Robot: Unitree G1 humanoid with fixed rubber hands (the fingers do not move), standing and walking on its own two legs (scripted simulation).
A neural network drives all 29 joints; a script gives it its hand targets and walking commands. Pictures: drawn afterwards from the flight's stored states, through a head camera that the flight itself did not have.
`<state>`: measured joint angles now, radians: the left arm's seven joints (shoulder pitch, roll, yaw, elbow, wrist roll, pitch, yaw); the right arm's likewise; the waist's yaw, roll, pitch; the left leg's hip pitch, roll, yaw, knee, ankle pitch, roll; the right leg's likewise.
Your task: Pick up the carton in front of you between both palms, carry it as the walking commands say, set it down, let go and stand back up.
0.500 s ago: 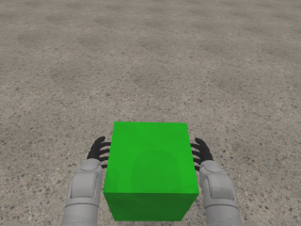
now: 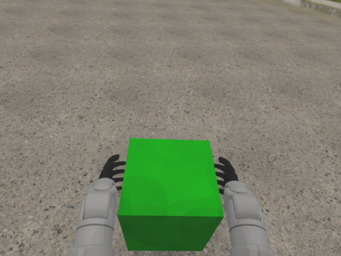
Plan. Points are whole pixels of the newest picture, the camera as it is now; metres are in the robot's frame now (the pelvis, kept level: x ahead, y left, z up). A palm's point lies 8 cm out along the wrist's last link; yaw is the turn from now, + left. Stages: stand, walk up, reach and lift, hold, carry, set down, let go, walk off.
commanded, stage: hold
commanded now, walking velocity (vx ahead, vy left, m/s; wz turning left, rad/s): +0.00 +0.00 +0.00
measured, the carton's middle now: (167, 197) +0.30 +0.00 -0.04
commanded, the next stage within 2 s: set down in 0.38 s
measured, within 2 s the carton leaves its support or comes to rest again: neither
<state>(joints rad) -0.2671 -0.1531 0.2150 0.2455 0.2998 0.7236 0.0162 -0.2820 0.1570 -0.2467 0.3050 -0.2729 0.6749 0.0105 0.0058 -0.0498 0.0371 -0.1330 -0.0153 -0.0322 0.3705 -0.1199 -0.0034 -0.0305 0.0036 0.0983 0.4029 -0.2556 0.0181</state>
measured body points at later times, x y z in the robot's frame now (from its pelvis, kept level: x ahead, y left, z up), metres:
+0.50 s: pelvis +0.01 +0.01 +0.00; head -0.03 +0.03 +0.45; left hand +0.32 +0.16 +0.03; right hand +0.31 -0.14 +0.04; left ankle +0.06 +0.12 -0.74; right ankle -0.01 -0.14 -0.74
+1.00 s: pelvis -0.02 -0.01 -0.05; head +0.20 +0.02 +0.34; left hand +0.37 +0.19 -0.15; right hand +0.38 -0.12 -0.14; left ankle +0.06 +0.12 -0.74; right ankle -0.01 -0.14 -0.74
